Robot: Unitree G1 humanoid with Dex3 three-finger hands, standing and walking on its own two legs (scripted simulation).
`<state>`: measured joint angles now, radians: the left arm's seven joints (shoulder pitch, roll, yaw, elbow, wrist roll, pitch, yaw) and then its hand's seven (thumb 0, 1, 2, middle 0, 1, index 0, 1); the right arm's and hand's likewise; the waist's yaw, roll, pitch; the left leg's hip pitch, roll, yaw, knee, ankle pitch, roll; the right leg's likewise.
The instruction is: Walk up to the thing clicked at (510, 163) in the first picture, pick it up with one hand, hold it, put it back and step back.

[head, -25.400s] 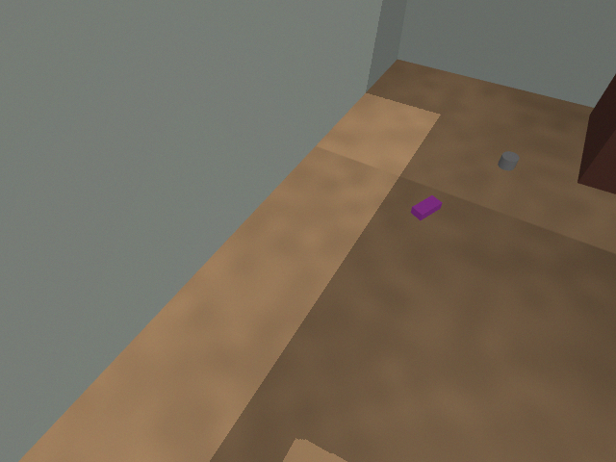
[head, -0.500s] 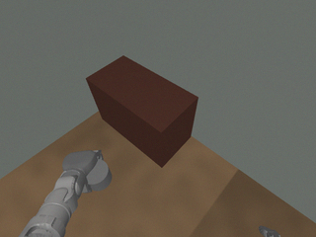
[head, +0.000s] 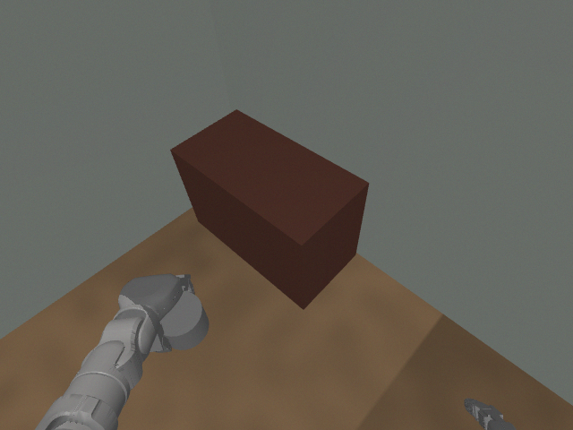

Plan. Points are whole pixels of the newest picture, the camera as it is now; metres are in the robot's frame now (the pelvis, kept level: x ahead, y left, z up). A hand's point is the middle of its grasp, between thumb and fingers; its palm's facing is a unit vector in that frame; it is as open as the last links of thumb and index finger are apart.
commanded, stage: hold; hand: left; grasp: from above
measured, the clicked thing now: (182, 320) +0.31 +0.20 -0.08
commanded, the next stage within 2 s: crouch in 0.98 s
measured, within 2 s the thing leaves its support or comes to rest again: neither
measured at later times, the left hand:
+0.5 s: hand (163, 325) +0.28 +0.22 -0.04, palm faces -0.45 -0.06 -0.89, open 10.3 cm
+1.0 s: hand (164, 325) +0.28 +0.22 -0.04, palm faces -0.45 -0.07 -0.89, open 10.3 cm
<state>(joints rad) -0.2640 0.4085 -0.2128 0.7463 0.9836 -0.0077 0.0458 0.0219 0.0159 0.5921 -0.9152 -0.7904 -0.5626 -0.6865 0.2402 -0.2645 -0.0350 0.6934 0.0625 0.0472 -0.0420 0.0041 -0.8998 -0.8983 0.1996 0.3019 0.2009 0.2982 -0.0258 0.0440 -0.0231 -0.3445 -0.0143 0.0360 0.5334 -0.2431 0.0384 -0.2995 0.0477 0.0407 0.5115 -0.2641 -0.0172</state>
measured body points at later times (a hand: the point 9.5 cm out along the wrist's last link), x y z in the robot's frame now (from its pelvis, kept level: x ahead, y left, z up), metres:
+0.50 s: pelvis +0.00 -0.01 +0.00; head +0.01 -0.02 +0.45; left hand +0.30 +0.22 +0.01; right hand +0.13 -0.27 -0.11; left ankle +0.02 +0.09 -0.73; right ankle +0.00 -0.11 -0.73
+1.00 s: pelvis +0.00 -0.01 +0.00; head +0.01 -0.02 +0.45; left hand +0.30 +0.22 +0.01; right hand +0.14 -0.27 -0.11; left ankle +0.02 +0.09 -0.73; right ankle +0.00 -0.11 -0.73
